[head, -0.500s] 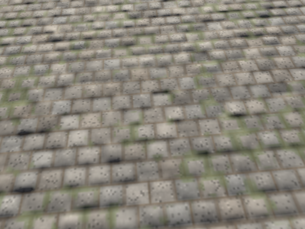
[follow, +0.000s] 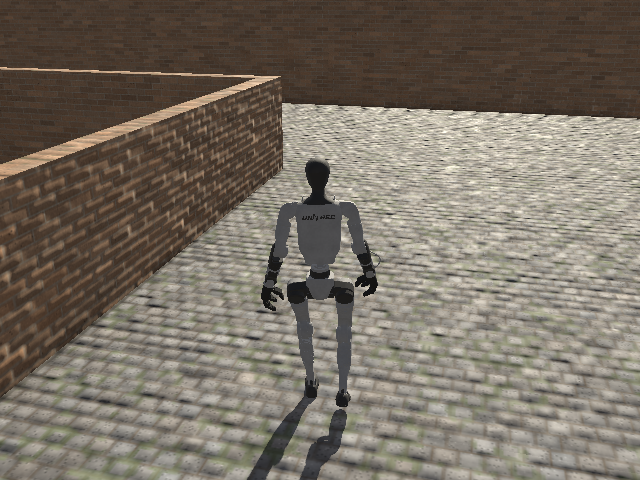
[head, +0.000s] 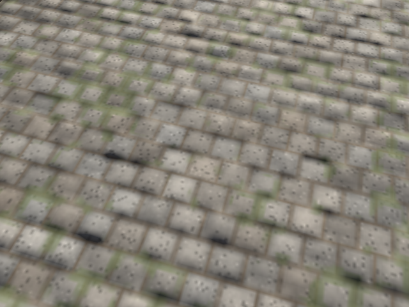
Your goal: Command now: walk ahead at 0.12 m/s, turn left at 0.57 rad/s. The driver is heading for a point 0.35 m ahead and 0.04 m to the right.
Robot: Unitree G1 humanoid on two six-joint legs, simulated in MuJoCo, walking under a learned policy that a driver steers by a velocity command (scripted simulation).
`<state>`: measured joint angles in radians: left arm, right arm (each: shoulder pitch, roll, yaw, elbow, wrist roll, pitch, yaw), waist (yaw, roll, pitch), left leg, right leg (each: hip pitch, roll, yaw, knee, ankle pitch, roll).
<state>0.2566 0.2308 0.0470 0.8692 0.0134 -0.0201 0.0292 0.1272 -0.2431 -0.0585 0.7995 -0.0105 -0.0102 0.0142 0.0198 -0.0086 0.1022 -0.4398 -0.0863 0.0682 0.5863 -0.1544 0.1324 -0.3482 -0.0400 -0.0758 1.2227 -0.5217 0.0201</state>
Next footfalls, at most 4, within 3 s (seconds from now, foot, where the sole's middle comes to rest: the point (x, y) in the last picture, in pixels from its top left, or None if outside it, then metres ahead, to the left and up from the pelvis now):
0.46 right None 0.06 -0.13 -0.76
0.86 left None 0.09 0.07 -0.76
1.16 right None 0.02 -0.13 -0.76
2.50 left None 0.18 0.09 -0.76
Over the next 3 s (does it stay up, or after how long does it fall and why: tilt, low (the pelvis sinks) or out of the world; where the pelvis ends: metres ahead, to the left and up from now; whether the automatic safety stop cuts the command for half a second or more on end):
stays up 0.27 0.03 0.01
